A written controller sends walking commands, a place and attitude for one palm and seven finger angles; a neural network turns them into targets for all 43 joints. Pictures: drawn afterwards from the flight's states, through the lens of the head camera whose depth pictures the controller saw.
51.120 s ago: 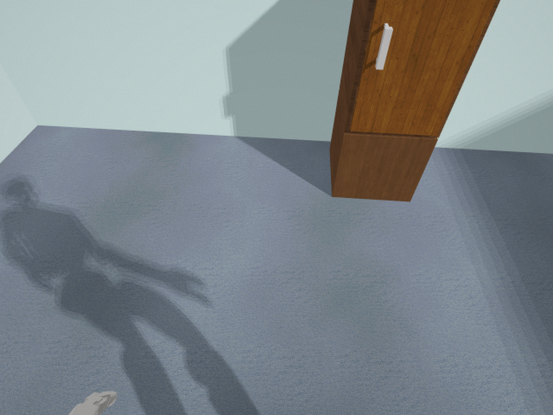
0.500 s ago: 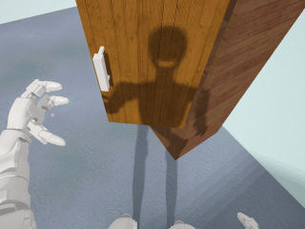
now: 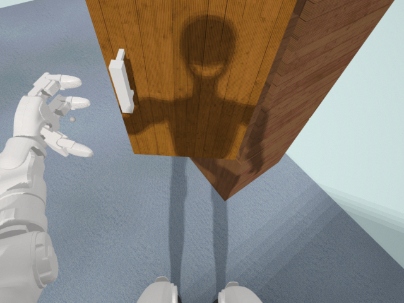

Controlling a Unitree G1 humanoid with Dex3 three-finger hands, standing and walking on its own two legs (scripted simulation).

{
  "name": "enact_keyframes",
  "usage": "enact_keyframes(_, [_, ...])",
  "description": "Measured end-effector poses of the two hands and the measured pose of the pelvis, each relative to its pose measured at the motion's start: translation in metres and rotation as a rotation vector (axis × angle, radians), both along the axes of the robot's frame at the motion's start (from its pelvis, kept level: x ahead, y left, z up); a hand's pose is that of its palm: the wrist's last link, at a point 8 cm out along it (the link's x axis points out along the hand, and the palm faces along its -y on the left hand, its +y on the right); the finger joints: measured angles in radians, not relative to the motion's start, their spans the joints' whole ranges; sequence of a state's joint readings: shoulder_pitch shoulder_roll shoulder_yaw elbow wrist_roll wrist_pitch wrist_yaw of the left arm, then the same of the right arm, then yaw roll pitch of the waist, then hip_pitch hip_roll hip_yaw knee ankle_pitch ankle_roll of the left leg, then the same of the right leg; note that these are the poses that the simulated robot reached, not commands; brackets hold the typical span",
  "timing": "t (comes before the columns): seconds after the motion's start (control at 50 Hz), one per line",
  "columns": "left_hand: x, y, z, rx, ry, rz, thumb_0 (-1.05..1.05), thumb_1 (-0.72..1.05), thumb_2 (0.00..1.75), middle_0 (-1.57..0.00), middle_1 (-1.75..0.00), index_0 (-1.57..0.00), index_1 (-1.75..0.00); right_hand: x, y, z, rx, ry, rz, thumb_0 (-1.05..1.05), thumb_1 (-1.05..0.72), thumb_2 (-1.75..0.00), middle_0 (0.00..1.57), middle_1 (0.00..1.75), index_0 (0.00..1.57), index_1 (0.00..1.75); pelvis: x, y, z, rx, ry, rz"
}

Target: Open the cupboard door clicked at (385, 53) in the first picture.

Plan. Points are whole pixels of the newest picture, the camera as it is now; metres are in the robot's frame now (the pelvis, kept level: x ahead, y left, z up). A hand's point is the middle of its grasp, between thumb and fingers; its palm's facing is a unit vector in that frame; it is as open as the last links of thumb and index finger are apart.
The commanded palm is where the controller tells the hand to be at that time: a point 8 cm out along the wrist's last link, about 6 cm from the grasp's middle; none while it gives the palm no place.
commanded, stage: move the hooked fingers beside the handle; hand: left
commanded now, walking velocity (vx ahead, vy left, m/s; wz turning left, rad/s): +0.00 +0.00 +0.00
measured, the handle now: (124, 82) +0.56 +0.16 +0.07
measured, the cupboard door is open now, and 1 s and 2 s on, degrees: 52 52 52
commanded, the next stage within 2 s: slide the fingers in behind the handle in 1.22 s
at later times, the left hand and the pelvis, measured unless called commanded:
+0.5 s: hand (85, 91) +0.51 +0.23 +0.08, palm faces -0.02 -1.00 -0.03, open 14.0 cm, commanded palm +0.49 +0.28 +0.07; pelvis +0.00 -0.02 -0.01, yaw -2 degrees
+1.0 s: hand (80, 101) +0.49 +0.24 +0.07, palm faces -0.06 -1.00 -0.01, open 14.0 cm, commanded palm +0.48 +0.28 +0.07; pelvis +0.01 +0.00 -0.01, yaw -1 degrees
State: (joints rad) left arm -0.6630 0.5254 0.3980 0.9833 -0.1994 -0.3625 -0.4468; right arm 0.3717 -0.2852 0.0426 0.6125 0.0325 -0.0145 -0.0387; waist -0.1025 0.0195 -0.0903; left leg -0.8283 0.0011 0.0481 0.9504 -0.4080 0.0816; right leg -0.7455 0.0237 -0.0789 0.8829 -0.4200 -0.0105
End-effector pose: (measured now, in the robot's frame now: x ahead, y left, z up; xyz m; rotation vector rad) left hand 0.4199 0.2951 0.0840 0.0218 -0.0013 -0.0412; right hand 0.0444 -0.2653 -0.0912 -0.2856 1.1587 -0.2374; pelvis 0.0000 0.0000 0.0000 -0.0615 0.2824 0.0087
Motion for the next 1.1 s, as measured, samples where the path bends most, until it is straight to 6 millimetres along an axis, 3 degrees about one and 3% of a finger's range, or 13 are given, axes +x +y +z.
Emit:
enact_keyframes(0.32, [0.045,-0.014,0.006,-0.004,0.004,0.011,-0.01,-0.50,0.30,-0.30,-1.20,-0.30,-1.20,-0.041,-0.018,-0.007,-0.020,0.128,-0.074,0.01,-0.90,-0.90,0.20,0.30,0.20,0.30,-0.003,-0.014,-0.009,0.001,0.049,-0.016])
enact_keyframes(0.5, [0.069,-0.008,0.002,0.006,0.039,0.020,-0.01,-0.50,0.30,-0.30,-1.20,-0.30,-1.20,-0.060,-0.023,-0.007,-0.038,0.193,-0.112,0.01,-0.90,-0.90,0.20,0.30,0.20,0.30,-0.002,-0.019,-0.014,-0.008,0.089,-0.023])
enact_keyframes(0.6, [0.071,-0.002,0.000,0.001,0.023,0.012,-0.01,-0.50,0.30,-0.30,-1.20,-0.30,-1.20,-0.066,-0.021,-0.005,-0.036,0.223,-0.128,0.01,-0.90,-0.90,0.20,0.30,0.20,0.30,0.003,-0.018,-0.014,-0.009,0.103,-0.034])
enact_keyframes(0.78, [0.057,0.011,-0.003,0.005,0.016,0.007,-0.01,-0.50,0.30,-0.30,-1.20,-0.30,-1.20,-0.050,-0.013,0.000,-0.025,0.215,-0.112,0.01,-0.90,-0.90,0.20,0.30,0.20,0.30,0.012,-0.011,-0.009,-0.018,0.091,-0.029])
enact_keyframes(0.98, [0.053,0.002,-0.008,-0.017,0.038,-0.021,-0.01,-0.50,0.30,-0.30,-1.20,-0.30,-1.20,-0.015,-0.004,-0.002,-0.025,0.126,-0.068,0.01,-0.90,-0.90,0.20,0.30,0.20,0.30,0.011,0.000,-0.008,-0.023,0.072,-0.016])
enact_keyframes(1.1, [0.052,-0.001,-0.009,-0.019,0.009,0.000,-0.01,-0.50,0.30,-0.30,-1.20,-0.30,-1.20,-0.013,0.004,-0.006,-0.016,0.112,-0.052,0.00,-0.90,-0.90,0.20,0.30,0.20,0.30,0.005,0.004,-0.010,-0.024,0.066,-0.015])
